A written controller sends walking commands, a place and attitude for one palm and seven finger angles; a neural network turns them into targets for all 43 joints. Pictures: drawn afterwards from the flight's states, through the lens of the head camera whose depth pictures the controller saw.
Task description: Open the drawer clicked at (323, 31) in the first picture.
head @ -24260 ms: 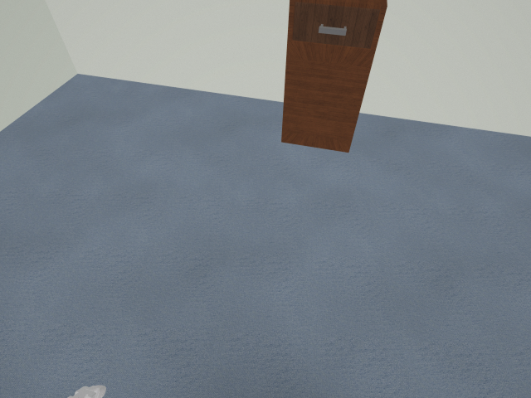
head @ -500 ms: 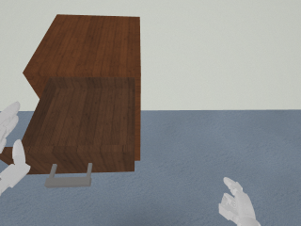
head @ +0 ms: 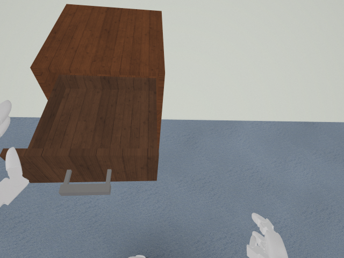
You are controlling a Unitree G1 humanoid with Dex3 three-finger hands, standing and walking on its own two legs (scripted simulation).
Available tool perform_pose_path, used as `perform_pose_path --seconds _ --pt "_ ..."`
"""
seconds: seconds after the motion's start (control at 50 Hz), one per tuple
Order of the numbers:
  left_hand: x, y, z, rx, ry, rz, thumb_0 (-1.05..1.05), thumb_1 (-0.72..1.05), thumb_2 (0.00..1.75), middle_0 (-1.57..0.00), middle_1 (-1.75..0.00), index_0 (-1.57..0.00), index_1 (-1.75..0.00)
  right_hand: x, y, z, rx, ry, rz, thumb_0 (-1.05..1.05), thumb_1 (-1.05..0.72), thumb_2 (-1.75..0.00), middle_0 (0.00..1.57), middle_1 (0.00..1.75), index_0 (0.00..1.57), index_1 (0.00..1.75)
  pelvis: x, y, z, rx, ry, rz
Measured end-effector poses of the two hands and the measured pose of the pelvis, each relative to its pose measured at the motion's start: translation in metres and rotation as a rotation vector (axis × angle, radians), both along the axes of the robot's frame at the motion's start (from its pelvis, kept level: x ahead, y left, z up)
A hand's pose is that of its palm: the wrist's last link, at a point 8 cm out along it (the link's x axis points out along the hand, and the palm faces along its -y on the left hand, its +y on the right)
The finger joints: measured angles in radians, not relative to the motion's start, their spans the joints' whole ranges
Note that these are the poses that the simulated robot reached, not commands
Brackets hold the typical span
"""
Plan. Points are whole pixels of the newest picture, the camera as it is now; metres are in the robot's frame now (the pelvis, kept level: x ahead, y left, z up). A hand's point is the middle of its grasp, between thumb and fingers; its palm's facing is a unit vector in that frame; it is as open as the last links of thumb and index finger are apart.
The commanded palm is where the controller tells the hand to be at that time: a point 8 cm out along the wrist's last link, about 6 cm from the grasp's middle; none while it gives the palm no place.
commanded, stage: step back with the hand held close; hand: left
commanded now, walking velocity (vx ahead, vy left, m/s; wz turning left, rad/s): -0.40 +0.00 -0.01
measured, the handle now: (87, 181) +0.30 +0.24 -0.07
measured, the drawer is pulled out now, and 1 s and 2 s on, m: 0.30 0.30 0.30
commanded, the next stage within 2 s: stop stepping back and stand still in 0.44 s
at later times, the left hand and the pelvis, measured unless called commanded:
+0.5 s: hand out of the picture +0.10 +0.18 +0.15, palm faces +0.29 -0.82 -0.49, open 7.4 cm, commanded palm +0.04 +0.22 +0.18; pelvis -0.10 -0.05 +0.01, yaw -1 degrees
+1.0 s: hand out of the picture +0.01 +0.13 +0.16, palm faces +0.39 -0.81 -0.44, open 7.4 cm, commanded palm -0.05 +0.18 +0.18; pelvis -0.17 -0.11 +0.01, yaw +2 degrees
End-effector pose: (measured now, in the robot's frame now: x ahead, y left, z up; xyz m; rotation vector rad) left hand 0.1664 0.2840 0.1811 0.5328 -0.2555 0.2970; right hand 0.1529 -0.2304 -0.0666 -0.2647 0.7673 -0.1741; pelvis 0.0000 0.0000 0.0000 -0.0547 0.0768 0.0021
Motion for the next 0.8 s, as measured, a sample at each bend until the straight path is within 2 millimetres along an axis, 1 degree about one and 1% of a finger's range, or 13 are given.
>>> perform_pose_path --seconds 0.1,0.2,0.26,0.3,0.36,0.42,0.5,0.54,0.6,0.64,0.7,0.74,0.8 --pt "-0.003 -0.013 0.005 -0.018 0.012 -0.049 0.02 0.89 0.90 -0.21 -0.30 -0.21 -0.30 -0.010 0.006 0.002 0.035 -0.004 0.022 0.01 -0.91 -0.89 0.21 0.30 0.20 0.30 -0.012 -0.005 0.006 -0.003 0.030 -0.043" --pt "-0.013 -0.038 0.003 -0.007 0.052 -0.125 0.02 0.89 0.90 -0.21 -0.30 -0.21 -0.30 -0.018 -0.001 -0.002 0.061 -0.031 0.055 0.01 -0.90 -0.89 0.21 0.30 0.20 0.30 -0.038 -0.019 0.003 0.013 0.050 -0.055" --pt "-0.029 -0.054 0.003 0.048 0.075 -0.163 0.02 0.89 0.90 -0.21 -0.30 -0.21 -0.30 -0.024 -0.013 -0.009 0.078 -0.056 0.072 0.01 -0.90 -0.89 0.21 0.30 0.20 0.30 -0.059 -0.031 -0.004 0.036 0.052 -0.063" --pt "-0.044 -0.065 0.006 0.074 0.094 -0.182 0.02 0.89 0.90 -0.21 -0.30 -0.21 -0.30 -0.031 -0.022 -0.013 0.086 -0.061 0.076 0.01 -0.90 -0.89 0.21 0.30 0.20 0.30 -0.073 -0.038 -0.005 0.011 0.037 -0.053" --pt "-0.070 -0.075 0.012 0.087 0.107 -0.180 0.02 0.89 0.90 -0.21 -0.30 -0.21 -0.30 -0.049 -0.039 -0.014 0.100 -0.033 0.034 0.01 -0.91 -0.89 0.21 0.30 0.21 0.30 -0.083 -0.046 -0.003 0.013 0.018 -0.041" --pt "-0.089 -0.071 0.009 0.069 0.116 -0.098 0.01 0.88 0.90 -0.22 -0.30 -0.22 -0.30 -0.065 -0.053 -0.009 0.073 0.008 -0.011 0.01 -0.91 -0.89 0.21 0.30 0.20 0.30 -0.086 -0.052 0.004 0.059 0.025 -0.043" --pt "-0.100 -0.061 -0.005 -0.011 0.138 0.014 0.01 0.88 0.90 -0.21 -0.30 -0.22 -0.30 -0.078 -0.061 0.000 0.028 0.014 -0.013 0.01 -0.91 -0.89 0.21 0.30 0.20 0.30 -0.098 -0.054 0.009 0.059 0.019 -0.017" --pt "-0.105 -0.063 -0.009 -0.026 0.116 0.008 0.02 0.89 0.90 -0.21 -0.30 -0.21 -0.30 -0.082 -0.064 -0.001 0.021 -0.017 -0.010 0.01 -0.91 -0.89 0.21 0.30 0.20 0.30 -0.107 -0.055 0.003 0.039 0.015 -0.006" --pt "-0.114 -0.074 -0.010 -0.032 0.085 -0.023 0.02 0.89 0.90 -0.21 -0.30 -0.21 -0.30 -0.095 -0.065 0.002 0.035 -0.037 0.002 0.01 -0.91 -0.89 0.20 0.30 0.20 0.30 -0.125 -0.063 0.003 0.064 0.002 -0.012" --pt "-0.124 -0.084 -0.006 -0.026 0.088 -0.037 0.02 0.89 0.90 -0.21 -0.30 -0.21 -0.30 -0.106 -0.065 0.004 0.052 -0.048 0.012 0.01 -0.91 -0.89 0.20 0.30 0.20 0.30 -0.135 -0.069 0.004 0.059 -0.008 -0.008" --pt "-0.142 -0.099 0.008 0.019 0.083 -0.055 0.02 0.89 0.90 -0.21 -0.30 -0.21 -0.30 -0.124 -0.068 0.003 0.085 -0.061 0.016 0.01 -0.91 -0.89 0.21 0.30 0.20 0.30 -0.146 -0.079 0.004 0.052 -0.026 -0.008" --pt "-0.156 -0.107 0.016 0.064 0.067 -0.055 0.02 0.89 0.90 -0.21 -0.30 -0.21 -0.30 -0.135 -0.072 -0.003 0.104 -0.068 0.022 0.01 -0.91 -0.89 0.21 0.30 0.20 0.30 -0.151 -0.088 0.001 0.055 -0.039 -0.004" --pt "-0.173 -0.115 0.019 0.101 0.044 -0.025 0.02 0.89 0.90 -0.21 -0.30 -0.21 -0.30 -0.150 -0.083 -0.016 0.118 -0.050 0.029 0.01 -0.91 -0.89 0.21 0.30 0.20 0.30 -0.161 -0.100 -0.005 0.045 -0.065 0.003"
